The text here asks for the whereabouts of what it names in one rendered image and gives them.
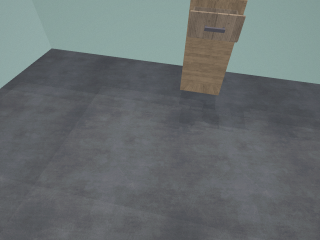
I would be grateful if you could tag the cabinet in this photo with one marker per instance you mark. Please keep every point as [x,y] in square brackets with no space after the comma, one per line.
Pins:
[205,60]

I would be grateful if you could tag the handle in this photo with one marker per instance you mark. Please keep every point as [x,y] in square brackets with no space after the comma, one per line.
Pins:
[214,29]

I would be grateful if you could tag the drawer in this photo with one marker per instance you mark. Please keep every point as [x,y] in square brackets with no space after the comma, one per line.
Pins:
[216,18]

